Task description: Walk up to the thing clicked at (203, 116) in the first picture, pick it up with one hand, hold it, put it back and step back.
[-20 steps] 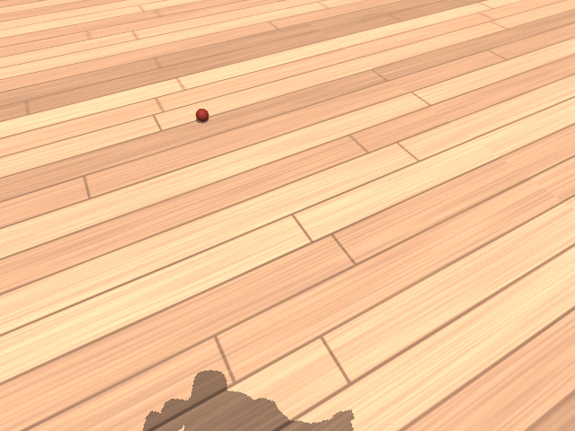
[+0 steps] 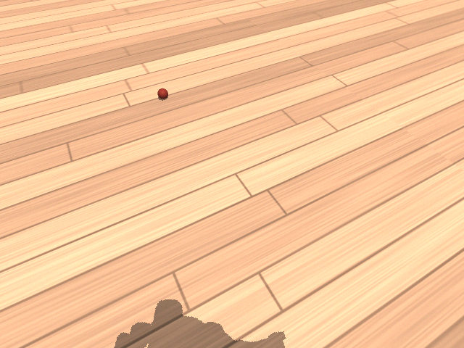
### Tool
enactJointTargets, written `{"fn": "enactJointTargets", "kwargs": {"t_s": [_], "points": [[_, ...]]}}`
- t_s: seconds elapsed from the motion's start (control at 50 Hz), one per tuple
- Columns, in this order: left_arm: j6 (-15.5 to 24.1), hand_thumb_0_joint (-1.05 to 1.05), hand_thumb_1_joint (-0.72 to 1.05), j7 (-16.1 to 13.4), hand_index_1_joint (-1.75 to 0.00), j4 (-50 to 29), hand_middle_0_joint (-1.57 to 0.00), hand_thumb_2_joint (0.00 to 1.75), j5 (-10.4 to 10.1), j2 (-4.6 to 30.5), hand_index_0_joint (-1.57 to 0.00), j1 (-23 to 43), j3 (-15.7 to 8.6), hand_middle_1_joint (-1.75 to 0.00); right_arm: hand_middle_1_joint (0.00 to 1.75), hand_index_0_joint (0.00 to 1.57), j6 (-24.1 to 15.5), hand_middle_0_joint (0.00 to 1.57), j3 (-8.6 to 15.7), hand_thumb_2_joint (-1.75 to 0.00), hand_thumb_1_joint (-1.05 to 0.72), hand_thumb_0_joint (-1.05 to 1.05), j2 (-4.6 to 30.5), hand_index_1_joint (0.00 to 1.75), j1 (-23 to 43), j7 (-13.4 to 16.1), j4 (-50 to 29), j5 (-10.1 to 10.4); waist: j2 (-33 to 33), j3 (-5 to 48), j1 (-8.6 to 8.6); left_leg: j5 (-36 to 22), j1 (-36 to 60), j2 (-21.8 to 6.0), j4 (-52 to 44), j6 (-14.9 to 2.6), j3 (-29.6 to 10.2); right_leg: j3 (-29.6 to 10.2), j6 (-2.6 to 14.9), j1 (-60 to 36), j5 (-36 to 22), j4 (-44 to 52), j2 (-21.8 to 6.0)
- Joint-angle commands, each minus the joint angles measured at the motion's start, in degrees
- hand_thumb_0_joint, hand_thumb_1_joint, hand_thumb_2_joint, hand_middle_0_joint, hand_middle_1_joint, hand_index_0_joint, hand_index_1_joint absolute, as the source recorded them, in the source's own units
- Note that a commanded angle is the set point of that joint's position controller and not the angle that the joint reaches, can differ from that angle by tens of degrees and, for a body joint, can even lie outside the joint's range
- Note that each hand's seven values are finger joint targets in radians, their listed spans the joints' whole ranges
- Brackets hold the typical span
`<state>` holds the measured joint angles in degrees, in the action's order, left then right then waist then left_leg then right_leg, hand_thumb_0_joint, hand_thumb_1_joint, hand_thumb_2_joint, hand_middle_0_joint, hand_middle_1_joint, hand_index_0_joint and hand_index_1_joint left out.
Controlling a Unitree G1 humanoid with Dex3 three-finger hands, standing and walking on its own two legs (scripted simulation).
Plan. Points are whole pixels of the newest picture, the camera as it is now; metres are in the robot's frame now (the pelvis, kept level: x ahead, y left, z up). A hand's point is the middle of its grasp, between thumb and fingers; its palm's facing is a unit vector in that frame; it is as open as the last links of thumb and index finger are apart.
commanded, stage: stand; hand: left
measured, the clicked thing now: (162, 93) +1.88 +0.52 -0.74
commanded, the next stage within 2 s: walk up in 0.72 s
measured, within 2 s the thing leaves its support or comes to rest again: neither
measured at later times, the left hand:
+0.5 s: hand out of the picture +0.07 +0.25 -0.16, palm faces -0.03 -0.94 -0.34, open 7.4 cm
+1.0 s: hand out of the picture +0.05 +0.34 -0.15, palm faces +0.09 -0.92 -0.39, open 7.4 cm
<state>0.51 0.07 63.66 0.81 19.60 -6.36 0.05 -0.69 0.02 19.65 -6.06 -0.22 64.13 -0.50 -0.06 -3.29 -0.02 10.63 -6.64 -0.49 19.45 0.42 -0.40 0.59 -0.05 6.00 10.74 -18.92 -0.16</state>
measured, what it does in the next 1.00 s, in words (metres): lifts its left foot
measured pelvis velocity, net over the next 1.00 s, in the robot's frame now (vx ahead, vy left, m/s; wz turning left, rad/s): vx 0.05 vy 0.04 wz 0.08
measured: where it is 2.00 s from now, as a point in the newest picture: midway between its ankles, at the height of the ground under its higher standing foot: (206, 261)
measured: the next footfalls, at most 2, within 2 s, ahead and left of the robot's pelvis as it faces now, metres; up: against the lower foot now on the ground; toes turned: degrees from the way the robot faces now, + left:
left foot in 1.06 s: +0.19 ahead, +0.23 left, +0.00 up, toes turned +11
right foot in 1.54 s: +0.53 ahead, -0.01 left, +0.00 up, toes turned +1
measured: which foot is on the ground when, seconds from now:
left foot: down 0.00-0.78, up 0.80-1.00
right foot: down 0.00-1.00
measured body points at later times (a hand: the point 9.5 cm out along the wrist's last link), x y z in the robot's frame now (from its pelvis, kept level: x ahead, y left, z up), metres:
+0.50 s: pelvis +0.00 +0.00 +0.00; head +0.01 +0.00 +0.45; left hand +0.07 +0.30 -0.13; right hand +0.08 -0.30 -0.13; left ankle +0.00 +0.12 -0.75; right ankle +0.00 -0.12 -0.75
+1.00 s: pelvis +0.05 +0.04 -0.01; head +0.05 +0.05 +0.44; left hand +0.05 +0.39 -0.12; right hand +0.17 -0.29 -0.11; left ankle +0.13 +0.20 -0.72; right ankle +0.00 -0.12 -0.75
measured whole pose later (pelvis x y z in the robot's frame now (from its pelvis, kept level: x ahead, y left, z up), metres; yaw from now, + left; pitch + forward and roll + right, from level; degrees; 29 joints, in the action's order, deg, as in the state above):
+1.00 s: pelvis +0.05 +0.04 -0.01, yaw +5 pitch -2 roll -1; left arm 2.8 3.3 58.8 2.8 25.6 -15.4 -4.9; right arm -0.8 6.0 26.3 -10.8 -6.2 58.4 -1.6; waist -0.4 -1.8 2.4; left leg 19.2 -25.0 -5.7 40.1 -0.1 -0.1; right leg 4.7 0.2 0.2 16.9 -18.7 -3.7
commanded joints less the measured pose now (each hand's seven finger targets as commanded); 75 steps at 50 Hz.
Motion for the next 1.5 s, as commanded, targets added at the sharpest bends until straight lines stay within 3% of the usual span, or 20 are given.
{"fn": "enactJointTargets", "kwargs": {"t_s": [0.0,0.68,0.7,0.74,0.76,0.78,0.84,0.94,1.02,1.04,1.06,1.08,1.1,1.12,1.16,1.2,1.26,1.36,1.46,1.48], "points": [[1.6,0.00,0.90,-0.6,-0.30,-3.6,-0.20,0.90,-0.2,11.9,-0.20,2.1,-2.0,-0.30,0.30,0.20,-1.3,0.20,2.2,-0.90,-0.90,0.00,12.3,0.30,2.4,0.8,-3.6,0.1,0.0,5.2,0.22,-9.1,1.3,-6.7,-2.3,-2.02,-5.3,-5.4,1.54,-0.4,-8.5,2.8,-7.1],[1.4,0.00,0.90,-0.6,-0.30,-3.3,-0.20,0.90,-0.1,12.2,-0.20,1.0,-2.0,-0.30,0.30,0.20,-1.2,0.20,2.2,-0.90,-0.90,0.00,12.5,0.30,2.2,0.7,-3.3,0.0,-0.3,4.1,0.27,-6.4,1.0,-6.6,-3.6,-1.83,-5.7,-5.6,1.58,0.4,-5.3,3.5,-7.1],[2.7,0.00,0.90,1.4,-0.30,-5.6,-0.20,0.90,0.6,20.0,-0.20,-3.3,-6.6,-0.30,0.30,0.20,-2.0,0.20,6.4,-0.90,-0.90,0.00,18.3,0.30,-1.1,-1.4,-6.5,-0.7,-0.1,10.8,1.39,24.7,-4.3,-4.7,2.6,-6.33,-7.6,-4.5,3.69,-5.3,23.0,-2.4,-5.2],[3.1,0.00,0.90,2.0,-0.30,-4.9,-0.20,0.90,1.5,20.9,-0.20,-6.4,-7.7,-0.30,0.30,0.20,-1.6,0.20,6.1,-0.90,-0.90,0.00,16.9,0.30,5.4,-2.8,-9.0,-1.6,2.9,1.0,4.90,28.0,-26.5,-1.5,11.2,-4.38,-3.0,-14.2,7.56,-7.3,39.1,3.8,-11.6],[3.5,0.00,0.90,1.9,-0.30,-5.5,-0.20,0.90,1.6,22.5,-0.20,-8.6,-8.5,-0.30,0.30,0.20,-1.7,0.20,5.6,-0.90,-0.90,0.00,14.6,0.30,8.8,-3.1,-11.4,-1.7,10.4,-1.2,7.05,18.4,-34.1,0.4,26.2,-3.40,1.8,-25.0,11.32,-9.0,44.2,13.0,-21.0],[4.2,0.00,0.90,1.6,-0.30,-7.4,-0.20,0.90,1.7,22.8,-0.20,-6.9,-8.6,-0.30,0.30,0.20,-2.0,0.20,5.7,-0.90,-0.90,0.00,14.1,0.30,9.4,-3.2,-12.3,-2.0,8.2,-2.8,7.25,14.4,-38.7,-3.1,30.5,-2.23,-2.0,-28.9,14.68,-9.7,38.2,15.2,-26.4],[5.0,0.00,0.90,1.6,-0.30,-8.6,-0.20,0.90,1.5,20.6,-0.20,-5.4,-8.4,-0.30,0.30,0.20,-3.1,0.20,6.9,-0.90,-0.90,0.00,15.5,0.30,5.3,-4.2,-11.4,-1.2,4.2,-0.9,4.72,13.8,-35.3,-6.1,28.6,-1.44,-4.5,-19.9,13.61,-13.0,26.2,13.1,-20.9],[4.7,0.00,0.90,2.7,-0.30,-12.6,-0.20,0.90,1.7,22.5,-0.20,2.2,-8.3,-0.30,0.30,0.20,-1.8,0.20,8.0,-0.90,-0.90,0.00,15.3,0.30,-0.3,-6.2,-12.1,-0.7,11.9,0.0,-0.15,6.3,-14.8,-6.1,19.5,-0.27,0.7,-5.1,9.31,5.3,25.2,11.8,-14.8],[3.7,0.00,0.90,3.4,-0.30,-12.8,-0.20,0.90,1.7,20.3,-0.20,3.8,-7.5,-0.30,0.30,0.20,-2.2,0.20,10.0,-0.90,-0.90,0.00,17.1,0.30,-12.6,-5.2,-8.1,-1.0,2.2,1.7,-6.28,-0.5,8.1,-2.7,14.0,-0.19,6.3,2.4,7.99,21.8,28.2,-3.6,-11.7],[3.3,0.00,0.90,3.5,-0.30,-12.3,-0.20,0.90,2.0,17.7,-0.20,1.9,-6.7,-0.30,0.30,0.20,-2.6,0.20,11.1,-0.90,-0.90,0.00,19.3,0.30,-19.2,-4.4,-6.1,-1.3,-6.5,4.6,-9.45,4.9,17.2,-1.4,13.4,-1.86,5.1,5.2,7.08,26.6,25.0,-18.6,-8.6],[3.1,0.00,0.90,3.8,-0.30,-12.6,-0.20,0.90,1.7,12.7,-0.20,-1.2,-5.2,-0.30,0.30,0.20,-3.0,0.20,12.1,-0.90,-0.90,0.00,24.0,0.30,-25.0,-3.3,-5.0,-2.0,-22.1,4.8,-10.93,27.0,19.7,-7.8,2.6,-4.69,-10.1,7.6,5.81,35.1,25.1,-40.8,-1.4],[3.1,0.00,0.90,3.6,-0.30,-13.5,-0.20,0.90,0.4,11.9,-0.20,-1.9,-4.2,-0.30,0.30,0.20,-3.9,0.20,12.0,-0.90,-0.90,0.00,27.6,0.30,-21.3,-2.8,-8.3,-2.1,-22.4,2.2,-8.76,44.2,14.2,-19.3,-9.6,-8.53,-36.8,0.1,4.24,42.4,22.8,-51.9,2.8],[3.3,0.00,0.90,3.3,-0.30,-14.1,-0.20,0.90,0.8,17.6,-0.20,-0.9,-5.1,-0.30,0.30,0.20,-3.8,0.20,11.9,-0.90,-0.90,0.00,29.7,0.30,-14.4,-3.2,-10.8,0.2,-16.0,-0.4,-6.45,49.2,5.7,-25.4,-16.3,-14.39,-46.6,-5.7,4.58,38.4,19.9,-52.4,-1.6],[3.8,0.00,0.90,3.1,-0.30,-13.3,-0.20,0.90,0.7,19.5,-0.20,-0.1,-5.1,-0.30,0.30,0.20,-4.1,0.20,11.7,-0.90,-0.90,0.00,28.3,0.30,-9.7,-2.9,-11.9,0.4,-10.9,-3.4,-3.92,44.7,1.4,-25.9,-15.4,-16.09,-45.3,-7.1,4.27,37.2,16.6,-52.1,-4.7],[4.1,0.00,0.90,3.6,-0.30,-10.6,-0.20,0.90,-0.7,20.7,-0.20,-3.0,-6.0,-0.30,0.30,0.20,-5.0,0.20,9.2,-0.90,-0.90,0.00,22.6,0.30,-6.8,-2.5,-13.1,0.0,-5.2,-3.2,-1.10,28.0,-1.2,-18.6,-9.8,-13.05,-24.9,-7.3,2.80,33.2,9.0,-45.8,-7.9],[3.4,0.00,0.90,4.5,-0.30,-9.8,-0.20,0.90,-0.9,19.7,-0.20,-5.0,-6.0,-0.30,0.30,0.20,-5.7,0.20,8.1,-0.90,-0.90,0.00,20.4,0.30,-7.5,-2.5,-13.1,0.6,-6.1,-3.3,-0.04,21.5,-4.8,-14.7,-11.0,-10.25,-14.8,-4.5,1.40,28.2,4.4,-40.1,-8.0],[2.7,0.00,0.90,5.5,-0.30,-11.5,-0.20,0.90,-0.3,18.5,-0.20,-3.8,-6.1,-0.30,0.30,0.20,-6.1,0.20,8.2,-0.90,-0.90,0.00,20.4,0.30,-7.5,-2.5,-14.1,0.5,-7.1,-3.5,0.23,16.7,-3.8,-14.5,-12.5,-11.96,-10.3,-2.4,-0.75,27.4,0.8,-32.0,-8.3],[3.5,0.00,0.90,6.4,-0.30,-16.2,-0.20,0.90,-0.1,16.1,-0.20,6.9,-6.0,-0.30,0.30,0.20,-6.9,0.20,8.1,-0.90,-0.90,0.00,20.7,0.30,-11.9,-2.5,-13.9,0.7,-5.4,-4.9,-2.73,6.6,-0.6,-14.0,-11.4,-11.99,-6.1,0.0,0.84,26.7,-5.8,-18.0,-8.0],[3.6,0.00,0.90,6.0,-0.30,-15.5,-0.20,0.90,-0.4,14.2,-0.20,6.0,-6.2,-0.30,0.30,0.20,-6.0,0.20,8.4,-0.90,-0.90,0.00,20.6,0.30,-13.5,-1.9,-14.6,0.2,-4.2,-0.8,-1.49,-11.9,0.5,-13.1,-3.1,-10.03,-1.7,5.3,2.81,15.4,-4.9,-14.2,-3.4],[3.6,0.00,0.90,5.7,-0.30,-14.6,-0.20,0.90,-0.5,14.3,-0.20,2.6,-6.7,-0.30,0.30,0.20,-5.9,0.20,8.4,-0.90,-0.90,0.00,20.7,0.30,-12.8,-1.6,-15.1,0.2,-3.8,1.8,0.73,-17.9,0.5,-12.5,2.7,-9.14,-0.6,6.2,3.34,9.8,-3.0,-13.3,-2.0]]}}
